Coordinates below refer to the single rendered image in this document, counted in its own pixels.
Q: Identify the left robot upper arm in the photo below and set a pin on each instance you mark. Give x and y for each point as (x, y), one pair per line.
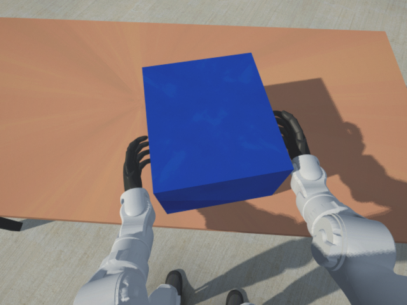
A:
(124, 288)

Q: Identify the table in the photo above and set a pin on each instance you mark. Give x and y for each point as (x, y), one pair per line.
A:
(72, 99)

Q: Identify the left robot shin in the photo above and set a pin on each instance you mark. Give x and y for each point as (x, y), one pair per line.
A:
(167, 286)

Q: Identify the robot right forearm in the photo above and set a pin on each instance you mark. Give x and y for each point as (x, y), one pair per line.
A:
(313, 198)

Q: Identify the robot left foot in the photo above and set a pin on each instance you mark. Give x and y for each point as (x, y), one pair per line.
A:
(174, 278)

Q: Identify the right robot upper arm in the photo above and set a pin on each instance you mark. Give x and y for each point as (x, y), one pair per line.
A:
(359, 254)

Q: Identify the robot left forearm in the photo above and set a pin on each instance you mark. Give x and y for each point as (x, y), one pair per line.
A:
(132, 246)

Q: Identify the right robot hand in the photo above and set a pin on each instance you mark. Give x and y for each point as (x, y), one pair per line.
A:
(293, 135)

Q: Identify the left robot hand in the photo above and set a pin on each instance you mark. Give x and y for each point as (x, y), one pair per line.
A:
(132, 166)

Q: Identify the carton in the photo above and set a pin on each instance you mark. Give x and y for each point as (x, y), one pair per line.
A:
(213, 137)

